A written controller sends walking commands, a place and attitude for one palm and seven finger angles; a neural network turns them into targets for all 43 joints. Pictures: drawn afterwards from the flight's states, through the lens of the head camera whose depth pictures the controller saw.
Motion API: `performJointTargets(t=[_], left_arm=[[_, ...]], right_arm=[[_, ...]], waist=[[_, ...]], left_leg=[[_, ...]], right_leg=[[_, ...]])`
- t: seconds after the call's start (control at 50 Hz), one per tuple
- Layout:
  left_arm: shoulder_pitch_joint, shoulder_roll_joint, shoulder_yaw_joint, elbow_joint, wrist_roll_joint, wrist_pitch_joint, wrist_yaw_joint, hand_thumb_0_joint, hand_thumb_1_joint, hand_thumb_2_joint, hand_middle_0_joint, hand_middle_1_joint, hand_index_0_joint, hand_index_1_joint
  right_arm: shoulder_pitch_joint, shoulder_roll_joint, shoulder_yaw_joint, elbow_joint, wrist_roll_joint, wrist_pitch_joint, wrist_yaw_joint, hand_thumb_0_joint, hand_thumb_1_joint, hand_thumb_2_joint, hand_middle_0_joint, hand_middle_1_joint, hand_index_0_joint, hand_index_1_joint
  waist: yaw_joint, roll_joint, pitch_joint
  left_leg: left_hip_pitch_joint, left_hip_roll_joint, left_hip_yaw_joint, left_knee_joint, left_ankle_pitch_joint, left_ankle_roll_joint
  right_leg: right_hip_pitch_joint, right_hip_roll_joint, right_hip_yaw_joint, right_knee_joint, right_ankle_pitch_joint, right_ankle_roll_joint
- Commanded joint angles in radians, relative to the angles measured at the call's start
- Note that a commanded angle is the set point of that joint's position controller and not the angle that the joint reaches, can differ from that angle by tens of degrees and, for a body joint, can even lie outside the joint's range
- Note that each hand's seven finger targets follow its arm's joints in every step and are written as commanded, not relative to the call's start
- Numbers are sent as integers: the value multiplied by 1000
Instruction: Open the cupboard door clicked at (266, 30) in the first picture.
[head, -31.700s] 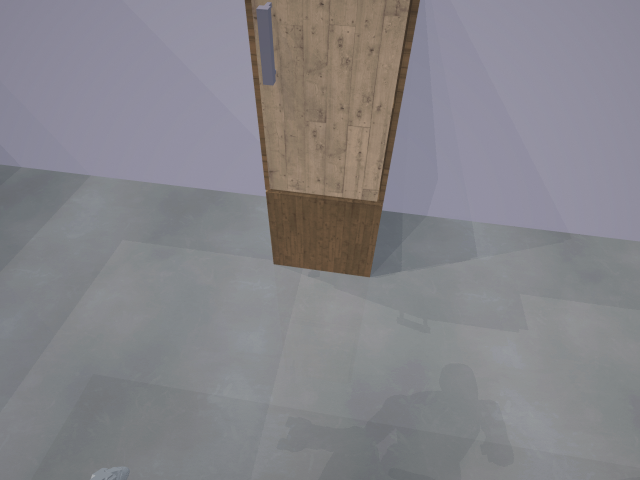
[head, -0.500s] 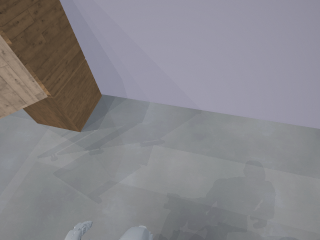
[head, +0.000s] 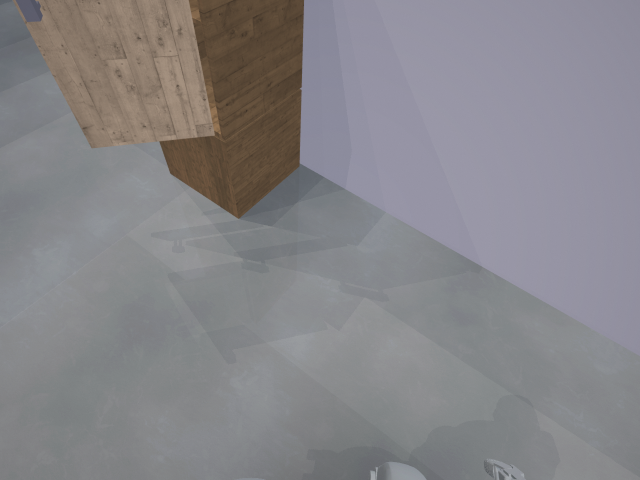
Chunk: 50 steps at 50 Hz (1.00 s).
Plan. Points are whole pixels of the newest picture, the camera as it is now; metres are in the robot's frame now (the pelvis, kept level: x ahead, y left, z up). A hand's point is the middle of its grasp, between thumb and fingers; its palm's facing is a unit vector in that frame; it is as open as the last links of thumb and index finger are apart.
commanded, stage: turn to face it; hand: left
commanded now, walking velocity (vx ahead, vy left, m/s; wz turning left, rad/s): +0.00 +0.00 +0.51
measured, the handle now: out of the picture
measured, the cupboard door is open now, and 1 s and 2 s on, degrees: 50 50 50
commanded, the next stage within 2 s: take the last steps up to it in 0.44 s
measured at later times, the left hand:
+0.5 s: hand out of the picture +0.05 +0.14 -0.14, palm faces +0.24 -0.94 -0.25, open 7.3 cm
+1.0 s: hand out of the picture +0.02 +0.23 -0.16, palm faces +0.41 -0.90 -0.18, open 7.4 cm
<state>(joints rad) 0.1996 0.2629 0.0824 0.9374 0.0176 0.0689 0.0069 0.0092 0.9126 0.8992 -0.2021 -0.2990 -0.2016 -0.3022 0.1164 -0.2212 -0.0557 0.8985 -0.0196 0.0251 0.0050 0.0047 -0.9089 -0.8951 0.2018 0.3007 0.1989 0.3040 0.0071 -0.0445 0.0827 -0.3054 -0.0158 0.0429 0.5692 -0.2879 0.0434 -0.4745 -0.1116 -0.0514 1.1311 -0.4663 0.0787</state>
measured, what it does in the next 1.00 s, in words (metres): steps on the spot, turning left: right foot, then left foot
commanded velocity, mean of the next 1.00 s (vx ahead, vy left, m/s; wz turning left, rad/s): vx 0.14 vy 0.07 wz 0.26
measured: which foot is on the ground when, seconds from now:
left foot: down 0.00-0.30, up 0.32-0.74, down 0.76-1.00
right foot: up 0.00-0.28, down 0.30-0.76, up 0.78-1.00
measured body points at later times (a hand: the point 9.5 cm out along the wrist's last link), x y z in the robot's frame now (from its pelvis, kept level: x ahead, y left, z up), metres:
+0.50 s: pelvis +0.02 -0.06 +0.01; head +0.07 -0.08 +0.46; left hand +0.04 +0.19 -0.12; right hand +0.12 -0.30 -0.15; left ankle -0.05 +0.08 -0.64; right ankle +0.01 -0.16 -0.73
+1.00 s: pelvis +0.05 +0.04 +0.01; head +0.06 +0.06 +0.46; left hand -0.01 +0.28 -0.15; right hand +0.16 -0.17 -0.13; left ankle -0.02 +0.06 -0.73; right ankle +0.12 -0.11 -0.64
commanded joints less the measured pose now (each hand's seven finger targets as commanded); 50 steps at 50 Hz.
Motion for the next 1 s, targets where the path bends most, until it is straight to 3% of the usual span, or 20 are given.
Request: performJointTargets(t=[0.0,0.14,0.22,0.24,0.26,0.28,0.3,0.32,0.36,0.42,0.52,0.62,0.68,0.7,0.72,0.74,0.76,0.82,0.88,0.98], left_arm=[[-12,52,6,-94,2,-39,1,0,900,900,-200,-300,-200,-300],[-62,34,-3,-124,-2,-42,4,0,900,900,-200,-300,-200,-300],[19,36,-1,-102,-10,-60,10,0,900,900,-200,-300,-200,-300],[65,58,6,-91,-8,-71,15,0,900,900,-200,-300,-200,-300],[96,132,21,-83,6,-83,23,0,900,900,-200,-300,-200,-300],[104,200,31,-83,14,-86,25,0,900,900,-200,-300,-200,-300],[89,178,17,-86,6,-83,27,0,900,900,-200,-300,-200,-300],[18,116,8,-96,4,-87,32,0,900,900,-200,-300,-200,-300],[-27,82,-8,-102,-4,-86,25,0,900,900,-200,-300,-200,-300],[18,62,-10,-86,-3,-96,27,0,900,900,-200,-300,-200,-300],[126,85,1,-31,7,-98,29,0,900,900,-200,-300,-200,-300],[163,123,15,14,14,-104,16,0,900,900,-200,-300,-200,-300],[124,133,24,28,12,-105,5,0,900,900,-200,-300,-200,-300],[87,128,24,22,6,-102,2,0,900,900,-200,-300,-200,-300],[64,92,18,5,-1,-97,-6,0,900,900,-200,-300,-200,-300],[31,26,0,-35,-6,-96,-18,0,900,900,-200,-300,-200,-300],[-66,21,-9,-66,7,-92,-11,0,900,900,-200,-300,-200,-300],[-60,24,-4,-23,10,-84,-19,0,900,900,-200,-300,-200,-300],[29,11,-8,28,12,-79,-26,0,900,900,-200,-300,-200,-300],[-5,-2,-14,22,10,-79,-20,0,900,900,-200,-300,-200,-300]], right_arm=[[59,-193,-44,-40,-5,-20,-21,0,-900,-900,200,300,200,300],[80,-190,-51,-30,-11,-7,-15,0,-900,-900,200,300,200,300],[47,-178,-54,-36,-4,-2,-15,0,-900,-900,200,300,200,300],[37,-158,-52,-38,3,-3,-13,0,-900,-900,200,300,200,300],[54,-100,-47,-45,14,-5,-7,0,-900,-900,200,300,200,300],[43,-69,-41,-69,14,-5,-5,0,-900,-900,200,300,200,300],[41,-105,-45,-54,8,8,-3,0,-900,-900,200,300,200,300],[55,-105,-50,-23,2,21,-1,0,-900,-900,200,300,200,300],[62,-87,-47,9,2,33,7,0,-900,-900,200,300,200,300],[56,-61,-34,26,6,30,10,0,-900,-900,200,300,200,300],[-14,-25,-16,30,10,23,6,0,-900,-900,200,300,200,300],[-47,-35,-4,21,8,1,15,0,-900,-900,200,300,200,300],[7,-46,-4,33,4,-15,19,0,-900,-900,200,300,200,300],[73,-61,-7,51,1,-23,15,0,-900,-900,200,300,200,300],[157,-129,-23,72,-4,-32,8,0,-900,-900,200,300,200,300],[258,-230,-50,91,-17,-34,-1,0,-900,-900,200,300,200,300],[325,-239,-50,114,-11,-26,-14,0,-900,-900,200,300,200,300],[202,-139,-16,67,-5,-42,-27,0,-900,-900,200,300,200,300],[192,-104,0,69,1,-70,-26,0,-900,-900,200,300,200,300],[291,-75,8,119,5,-85,-27,0,-900,-900,200,300,200,300]], waist=[[-17,143,-128],[-34,219,-115],[10,197,-141],[33,144,-159],[42,-86,-191],[52,-286,-163],[43,-190,-144],[4,-194,-96],[-25,-148,-44],[-15,-139,-82],[31,-111,-105],[56,-157,-87],[15,-124,-78],[-27,-86,-91],[-73,77,-116],[-117,374,-137],[-144,309,-104],[-64,211,1],[-10,112,13],[-10,106,-8]], left_leg=[[162,249,-255,-225,465,115],[123,223,-309,-208,396,118],[24,191,-335,-124,407,85],[-39,148,-308,-67,316,42],[-190,41,-193,98,75,-26],[-282,-70,-67,345,-314,-79],[-248,-19,-122,514,-328,-70],[-260,7,-139,603,-253,-76],[-273,22,-102,670,-137,-96],[-263,31,-68,591,-96,-109],[-194,23,-12,334,-169,-107],[-137,24,31,155,-183,-83],[37,12,70,-25,-89,-66],[173,3,73,-137,-25,-49],[344,99,-74,-214,-45,11],[478,345,-420,-283,4,132],[436,395,-440,-309,112,207],[243,310,-341,-368,28,171],[225,235,-214,-395,185,127],[312,217,-158,-389,412,134]], right_leg=[[-62,3,49,-35,68,10],[51,61,19,-297,39,3],[278,92,6,-578,179,-14],[395,57,31,-723,280,-22],[542,-134,216,-811,350,-75],[508,-360,410,-833,545,-199],[389,-378,350,-825,539,-248],[332,-301,291,-839,501,-233],[315,-204,153,-817,558,-184],[401,-179,53,-783,732,-169],[487,-209,39,-741,870,-199],[486,-274,89,-776,638,-215],[358,-262,53,-749,384,-180],[264,-230,4,-684,315,-146],[98,-142,-81,-493,220,-93],[-151,10,-170,-203,-121,-34],[-236,18,-57,-38,-175,-57],[-228,-33,34,71,25,-68],[-181,-24,18,61,174,-60],[-214,-15,1,-32,243,-46]])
